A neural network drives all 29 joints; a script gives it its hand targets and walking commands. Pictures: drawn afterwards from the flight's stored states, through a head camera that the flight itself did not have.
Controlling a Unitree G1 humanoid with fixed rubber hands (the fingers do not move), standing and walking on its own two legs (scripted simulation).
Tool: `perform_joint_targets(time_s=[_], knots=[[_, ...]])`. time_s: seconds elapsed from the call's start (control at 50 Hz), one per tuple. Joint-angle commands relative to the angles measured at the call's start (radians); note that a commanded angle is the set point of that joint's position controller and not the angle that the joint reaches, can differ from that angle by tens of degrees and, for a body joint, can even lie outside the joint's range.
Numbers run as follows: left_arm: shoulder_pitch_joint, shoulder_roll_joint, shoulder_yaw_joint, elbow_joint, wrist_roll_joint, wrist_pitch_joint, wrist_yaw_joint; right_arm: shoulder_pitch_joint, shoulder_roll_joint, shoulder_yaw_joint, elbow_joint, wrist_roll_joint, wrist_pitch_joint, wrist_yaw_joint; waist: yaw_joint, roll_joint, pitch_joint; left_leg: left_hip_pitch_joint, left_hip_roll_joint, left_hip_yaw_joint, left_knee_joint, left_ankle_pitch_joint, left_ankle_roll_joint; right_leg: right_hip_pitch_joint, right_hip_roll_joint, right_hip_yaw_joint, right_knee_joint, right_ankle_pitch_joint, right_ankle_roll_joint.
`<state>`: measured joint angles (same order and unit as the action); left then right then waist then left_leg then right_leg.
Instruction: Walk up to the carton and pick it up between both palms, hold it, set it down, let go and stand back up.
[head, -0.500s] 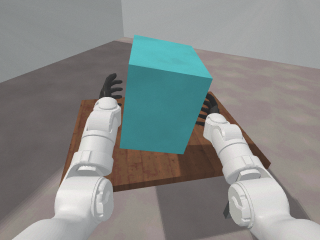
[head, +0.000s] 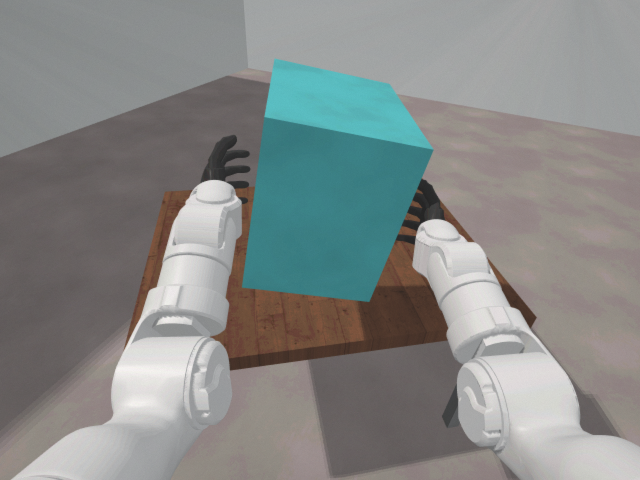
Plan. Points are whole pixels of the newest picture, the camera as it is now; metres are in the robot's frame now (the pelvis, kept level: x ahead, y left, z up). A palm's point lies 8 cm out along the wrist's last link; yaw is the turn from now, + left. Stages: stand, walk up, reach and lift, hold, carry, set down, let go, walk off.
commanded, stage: hold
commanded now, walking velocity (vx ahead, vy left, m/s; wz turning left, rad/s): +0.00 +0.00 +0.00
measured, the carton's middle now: (321, 178) +0.51 +0.01 +0.18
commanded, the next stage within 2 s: none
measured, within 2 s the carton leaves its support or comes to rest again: neither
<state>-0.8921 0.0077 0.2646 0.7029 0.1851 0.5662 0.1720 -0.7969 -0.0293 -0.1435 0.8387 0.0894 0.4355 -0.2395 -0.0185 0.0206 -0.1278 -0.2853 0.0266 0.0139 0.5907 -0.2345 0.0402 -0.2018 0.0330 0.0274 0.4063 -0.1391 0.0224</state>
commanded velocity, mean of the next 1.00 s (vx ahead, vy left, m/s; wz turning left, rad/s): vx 0.00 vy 0.00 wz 0.00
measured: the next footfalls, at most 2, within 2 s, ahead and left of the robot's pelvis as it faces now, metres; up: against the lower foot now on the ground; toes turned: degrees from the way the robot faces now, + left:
none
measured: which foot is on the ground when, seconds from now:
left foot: down 0.00-1.00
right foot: down 0.00-1.00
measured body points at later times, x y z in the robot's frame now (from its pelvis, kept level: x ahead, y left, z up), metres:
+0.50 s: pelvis +0.02 +0.00 +0.00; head -0.05 +0.02 +0.45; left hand +0.40 +0.17 +0.22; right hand +0.41 -0.12 +0.20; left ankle +0.06 +0.08 -0.73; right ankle +0.06 -0.15 -0.73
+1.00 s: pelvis +0.00 -0.01 +0.00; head -0.06 +0.01 +0.45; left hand +0.40 +0.14 +0.21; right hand +0.40 -0.15 +0.18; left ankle +0.06 +0.08 -0.73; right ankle +0.06 -0.15 -0.73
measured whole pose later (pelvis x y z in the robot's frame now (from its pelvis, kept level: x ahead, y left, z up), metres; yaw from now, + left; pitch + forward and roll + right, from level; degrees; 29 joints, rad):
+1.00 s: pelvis +0.00 -0.01 +0.00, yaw +0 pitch -6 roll -3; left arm -0.88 -0.02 0.28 0.60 0.27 0.63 0.09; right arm -0.78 -0.03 -0.20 0.73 0.05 0.39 -0.20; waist -0.02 0.02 -0.04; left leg -0.23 0.03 0.01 0.54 -0.21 0.04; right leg -0.15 0.03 0.03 0.37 -0.13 0.02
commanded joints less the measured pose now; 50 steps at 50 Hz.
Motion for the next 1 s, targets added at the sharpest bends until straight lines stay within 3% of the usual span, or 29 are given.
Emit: perform_joint_targets(time_s=[0.0,0.02,0.06,0.12,0.14,0.22,0.26,0.3,0.36,0.38,0.42,0.44,0.46,0.5,0.58,0.62,0.64,0.66,0.7,0.72,0.74,0.76,0.78,0.8,0.82,0.84,0.86,0.94,0.98], knots=[[-0.655,-0.770,-0.218,0.039,-0.043,-0.016,-0.233,-1.222,0.597,0.214,-0.467,0.134,-0.158,0.191,-0.015,0.007,-0.262,0.007,-0.018,-0.079,-0.347,-0.209,-0.021,0.210,0.032,-0.025,-0.124,-0.134,-0.029],[-0.630,-0.795,-0.247,-0.017,-0.056,-0.017,-0.234,-1.229,0.607,0.242,-0.533,0.152,-0.170,0.187,-0.021,0.009,-0.335,0.052,-0.024,-0.080,-0.323,-0.109,-0.029,0.225,0.041,-0.033,-0.113,-0.059,-0.026],[-0.618,-0.797,-0.267,-0.074,-0.061,-0.010,-0.231,-1.195,0.620,0.280,-0.557,0.164,-0.160,0.176,-0.021,0.000,-0.373,0.110,-0.029,-0.074,-0.289,-0.015,-0.044,0.232,0.039,-0.032,-0.120,-0.027,-0.036],[-0.549,-0.810,-0.303,-0.138,-0.070,0.003,-0.219,-1.159,0.621,0.361,-0.633,0.216,-0.151,0.154,-0.005,0.016,-0.440,0.220,-0.039,-0.066,-0.235,0.211,-0.070,0.236,0.049,-0.026,-0.137,0.093,-0.040],[-0.558,-0.831,-0.347,-0.179,-0.096,0.000,-0.216,-1.162,0.626,0.377,-0.673,0.231,-0.150,0.145,-0.025,0.027,-0.476,0.245,-0.040,-0.075,-0.220,0.277,-0.077,0.243,0.056,-0.028,-0.135,0.141,-0.039],[-0.478,-0.863,-0.470,-0.371,-0.139,0.014,-0.205,-1.069,0.608,0.499,-0.800,0.301,-0.124,0.114,-0.040,0.068,-0.593,0.383,-0.029,-0.103,-0.143,0.604,-0.124,0.261,0.083,-0.028,-0.110,0.319,-0.042],[-0.443,-0.854,-0.474,-0.414,-0.119,0.034,-0.209,-0.987,0.598,0.522,-0.801,0.309,-0.089,0.103,-0.035,0.068,-0.559,0.409,-0.026,-0.105,-0.137,0.629,-0.135,0.241,0.084,-0.026,-0.113,0.300,-0.042],[-0.435,-0.834,-0.470,-0.377,-0.099,0.060,-0.226,-0.938,0.555,0.480,-0.742,0.279,-0.058,0.097,-0.056,0.060,-0.467,0.379,-0.025,-0.102,-0.166,0.517,-0.139,0.215,0.085,-0.039,-0.141,0.198,-0.044],[-0.408,-0.800,-0.447,-0.411,-0.062,0.092,-0.251,-0.870,0.513,0.433,-0.683,0.262,-0.031,0.095,-0.071,0.078,-0.405,0.372,-0.017,-0.095,-0.188,0.443,-0.141,0.226,0.078,-0.047,-0.138,0.155,-0.048],[-0.406,-0.777,-0.445,-0.399,-0.053,0.102,-0.261,-0.832,0.493,0.401,-0.636,0.246,-0.021,0.095,-0.093,0.074,-0.338,0.346,-0.012,-0.097,-0.208,0.401,-0.141,0.229,0.071,-0.045,-0.144,0.131,-0.045],[-0.397,-0.774,-0.430,-0.409,-0.050,0.104,-0.278,-0.851,0.492,0.401,-0.664,0.246,-0.021,0.097,-0.092,0.053,-0.354,0.329,-0.014,-0.095,-0.214,0.397,-0.136,0.255,0.077,-0.046,-0.142,0.145,-0.042],[-0.396,-0.758,-0.404,-0.397,-0.038,0.109,-0.282,-0.822,0.494,0.387,-0.624,0.244,-0.009,0.096,-0.089,0.056,-0.295,0.304,-0.020,-0.088,-0.225,0.364,-0.130,0.260,0.070,-0.045,-0.144,0.134,-0.045],[-0.429,-0.774,-0.427,-0.444,-0.055,0.102,-0.286,-0.863,0.522,0.412,-0.680,0.257,-0.021,0.101,-0.080,0.059,-0.357,0.305,-0.025,-0.082,-0.217,0.380,-0.128,0.290,0.073,-0.045,-0.135,0.157,-0.046],[-0.499,-0.787,-0.450,-0.459,-0.079,0.092,-0.282,-0.901,0.530,0.385,-0.657,0.247,-0.023,0.110,-0.092,0.084,-0.333,0.302,-0.013,-0.091,-0.225,0.353,-0.130,0.233,0.065,-0.046,-0.135,0.105,-0.049],[-0.639,-0.800,-0.417,-0.425,-0.073,0.062,-0.278,-0.915,0.569,0.316,-0.538,0.195,-0.034,0.142,-0.087,0.084,-0.272,0.191,-0.006,-0.087,-0.295,0.089,-0.104,0.228,0.056,-0.054,-0.121,-0.008,-0.046],[-0.693,-0.785,-0.397,-0.390,-0.067,0.049,-0.283,-0.908,0.566,0.271,-0.441,0.166,-0.036,0.161,-0.101,0.093,-0.219,0.130,0.003,-0.096,-0.350,-0.065,-0.083,0.241,0.055,-0.062,-0.108,-0.062,-0.044],[-0.678,-0.774,-0.365,-0.343,-0.053,0.049,-0.287,-0.930,0.572,0.260,-0.451,0.153,-0.048,0.168,-0.087,0.067,-0.215,0.101,0.002,-0.091,-0.368,-0.104,-0.070,0.254,0.053,-0.057,-0.110,-0.071,-0.037],[-0.720,-0.770,-0.360,-0.332,-0.050,0.041,-0.288,-0.932,0.569,0.229,-0.399,0.138,-0.054,0.178,-0.091,0.094,-0.181,0.074,0.000,-0.092,-0.390,-0.165,-0.063,0.245,0.048,-0.060,-0.109,-0.104,-0.035],[-0.758,-0.735,-0.307,-0.265,-0.022,0.027,-0.291,-0.951,0.566,0.186,-0.325,0.105,-0.062,0.197,-0.088,0.079,-0.125,0.008,0.016,-0.101,-0.436,-0.314,-0.046,0.241,0.045,-0.064,-0.104,-0.187,-0.030],[-0.778,-0.747,-0.316,-0.239,-0.028,0.017,-0.297,-0.960,0.551,0.148,-0.309,0.080,-0.085,0.208,-0.111,0.081,-0.148,-0.012,0.031,-0.121,-0.456,-0.365,-0.039,0.259,0.053,-0.071,-0.085,-0.168,-0.020],[-0.768,-0.726,-0.274,-0.194,-0.009,0.017,-0.297,-0.975,0.555,0.144,-0.276,0.074,-0.089,0.213,-0.094,0.062,-0.097,-0.057,0.025,-0.110,-0.472,-0.424,-0.028,0.269,0.049,-0.072,-0.090,-0.212,-0.024],[-0.741,-0.706,-0.244,-0.169,-0.001,0.012,-0.304,-0.963,0.548,0.132,-0.269,0.066,-0.101,0.221,-0.096,0.044,-0.089,-0.056,0.026,-0.109,-0.485,-0.415,-0.016,0.283,0.048,-0.078,-0.088,-0.189,-0.019],[-0.742,-0.704,-0.233,-0.141,0.008,0.010,-0.308,-0.972,0.539,0.125,-0.253,0.060,-0.106,0.224,-0.083,0.052,-0.079,-0.067,0.025,-0.107,-0.482,-0.428,-0.020,0.287,0.038,-0.064,-0.094,-0.210,-0.018],[-0.712,-0.686,-0.205,-0.103,0.023,0.004,-0.305,-0.995,0.571,0.144,-0.275,0.061,-0.122,0.230,-0.061,0.023,-0.093,-0.070,0.019,-0.102,-0.480,-0.408,-0.011,0.296,0.037,-0.062,-0.095,-0.195,-0.018],[-0.695,-0.698,-0.216,-0.101,0.018,-0.004,-0.305,-1.032,0.574,0.159,-0.317,0.067,-0.144,0.230,-0.060,0.029,-0.123,-0.045,0.014,-0.094,-0.462,-0.346,-0.017,0.294,0.035,-0.058,-0.100,-0.168,-0.017],[-0.692,-0.696,-0.210,-0.108,0.011,-0.008,-0.298,-1.053,0.601,0.188,-0.355,0.085,-0.154,0.228,-0.037,0.010,-0.171,-0.032,0.005,-0.079,-0.438,-0.283,-0.015,0.302,0.037,-0.058,-0.097,-0.138,-0.021],[-0.691,-0.687,-0.199,-0.071,0.019,-0.010,-0.294,-1.060,0.595,0.197,-0.331,0.082,-0.154,0.227,-0.039,0.009,-0.130,-0.025,0.002,-0.074,-0.436,-0.284,-0.015,0.272,0.026,-0.047,-0.116,-0.177,-0.023],[-0.669,-0.701,-0.233,-0.133,-0.006,-0.027,-0.276,-1.129,0.652,0.278,-0.467,0.118,-0.193,0.217,-0.003,-0.019,-0.323,0.101,-0.027,-0.046,-0.343,-0.067,-0.021,0.254,0.013,-0.038,-0.133,-0.095,-0.029],[-0.686,-0.724,-0.279,-0.201,-0.037,-0.040,-0.264,-1.105,0.680,0.323,-0.494,0.129,-0.201,0.205,-0.023,-0.011,-0.410,0.169,-0.031,-0.049,-0.309,0.027,-0.029,0.247,0.014,-0.042,-0.136,-0.040,-0.027]])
